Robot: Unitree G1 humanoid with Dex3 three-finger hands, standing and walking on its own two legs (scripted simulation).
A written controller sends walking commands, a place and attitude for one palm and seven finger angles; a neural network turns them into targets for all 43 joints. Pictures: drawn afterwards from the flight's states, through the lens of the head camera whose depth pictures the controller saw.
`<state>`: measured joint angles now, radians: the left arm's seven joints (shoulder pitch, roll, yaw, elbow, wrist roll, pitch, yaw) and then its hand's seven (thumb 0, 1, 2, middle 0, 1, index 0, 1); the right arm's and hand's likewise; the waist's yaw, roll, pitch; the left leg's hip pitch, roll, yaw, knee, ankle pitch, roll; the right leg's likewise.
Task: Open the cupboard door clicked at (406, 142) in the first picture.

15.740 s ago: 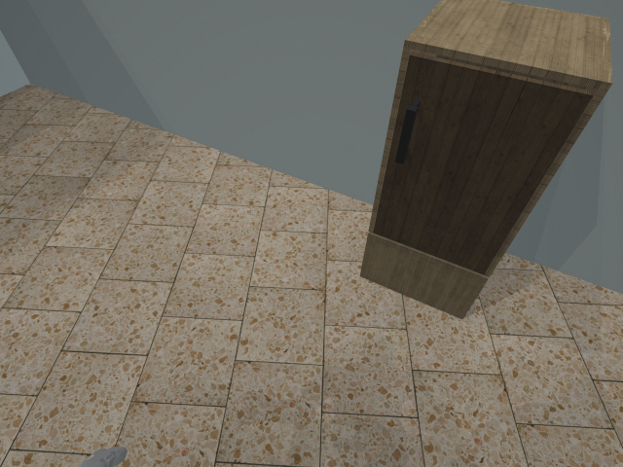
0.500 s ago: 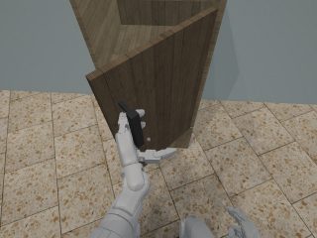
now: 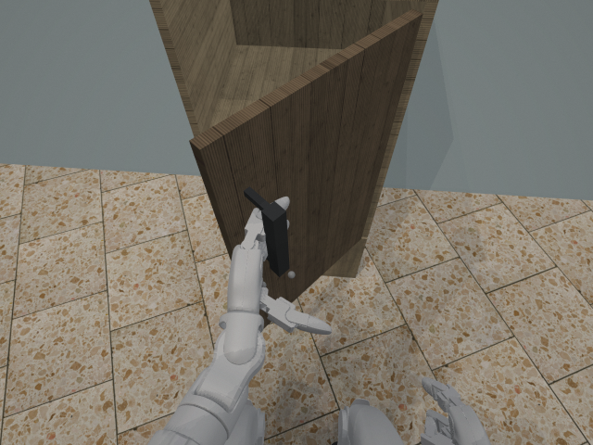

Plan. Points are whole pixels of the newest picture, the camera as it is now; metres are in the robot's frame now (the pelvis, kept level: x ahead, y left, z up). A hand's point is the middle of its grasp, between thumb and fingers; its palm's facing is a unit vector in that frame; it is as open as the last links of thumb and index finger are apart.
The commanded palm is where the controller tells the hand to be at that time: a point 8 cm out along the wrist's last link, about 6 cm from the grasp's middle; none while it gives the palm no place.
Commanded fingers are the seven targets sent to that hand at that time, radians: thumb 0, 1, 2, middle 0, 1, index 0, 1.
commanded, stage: slide the hand sideways off the handle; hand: left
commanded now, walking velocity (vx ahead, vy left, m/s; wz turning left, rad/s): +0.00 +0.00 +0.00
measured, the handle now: (267, 234) +0.39 +0.05 +0.05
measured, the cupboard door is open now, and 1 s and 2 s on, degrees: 49 51 51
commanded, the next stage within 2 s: draw the hand back to the body in 1.08 s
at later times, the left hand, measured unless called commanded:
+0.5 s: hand (274, 309) +0.29 +0.04 +0.03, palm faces -0.15 -0.99 -0.01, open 16.3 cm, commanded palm +0.27 +0.09 +0.03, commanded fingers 0.00 -0.50 0.30 -0.15 -0.30 -0.15 -0.30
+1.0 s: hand (237, 341) +0.24 +0.08 +0.04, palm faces -0.09 -1.00 +0.00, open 16.2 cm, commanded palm +0.22 +0.14 +0.03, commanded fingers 0.00 -0.50 0.30 -0.15 -0.30 -0.15 -0.30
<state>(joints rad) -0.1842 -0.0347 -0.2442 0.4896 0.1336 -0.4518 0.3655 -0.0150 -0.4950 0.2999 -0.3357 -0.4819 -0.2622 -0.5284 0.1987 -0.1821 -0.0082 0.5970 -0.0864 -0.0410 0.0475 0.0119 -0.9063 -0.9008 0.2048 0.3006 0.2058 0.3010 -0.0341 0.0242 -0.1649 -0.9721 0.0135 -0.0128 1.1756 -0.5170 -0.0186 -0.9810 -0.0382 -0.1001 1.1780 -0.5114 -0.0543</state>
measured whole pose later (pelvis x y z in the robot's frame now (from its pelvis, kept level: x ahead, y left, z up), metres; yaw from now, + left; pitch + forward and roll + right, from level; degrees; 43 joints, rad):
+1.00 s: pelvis +0.02 +0.00 -0.01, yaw -1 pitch +18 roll +0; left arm 0.38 0.07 -0.19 -0.04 -0.03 -0.43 0.02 -0.02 -0.50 0.30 -0.16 -0.30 -0.17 -0.31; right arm 0.22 -0.21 0.00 0.42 -0.02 -0.02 0.01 0.01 -0.91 -0.90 0.20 0.30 0.21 0.30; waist 0.00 0.02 -0.16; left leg -0.96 0.02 -0.01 1.23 -0.58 -0.01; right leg -0.97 -0.03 -0.09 1.23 -0.57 -0.05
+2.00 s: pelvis +0.04 +0.03 +0.07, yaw -1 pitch +3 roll -1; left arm 0.58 0.30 0.08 -0.41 -0.03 0.00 0.13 -0.01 -0.06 0.49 -0.17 -0.30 -0.17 -0.30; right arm 0.29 -0.22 0.07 0.47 0.02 -0.07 -0.12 0.02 -0.90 -0.90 0.21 0.30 0.21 0.30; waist 0.04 0.06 -0.10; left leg -0.39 0.00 0.01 0.76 -0.43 0.02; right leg -0.38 -0.03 -0.08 0.72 -0.39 0.00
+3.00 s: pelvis +0.04 +0.01 +0.10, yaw -1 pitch -3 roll -1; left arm 0.46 0.35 0.37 -0.36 -0.06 -0.11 0.11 0.01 0.89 0.90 -0.21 -0.30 -0.21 -0.30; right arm 0.18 -0.23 0.02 0.62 0.00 -0.08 -0.08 0.02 -0.90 -0.90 0.21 0.30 0.21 0.30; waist 0.03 0.07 0.02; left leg -0.13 0.04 0.00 0.44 -0.26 -0.01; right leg -0.11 0.02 -0.09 0.36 -0.21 -0.03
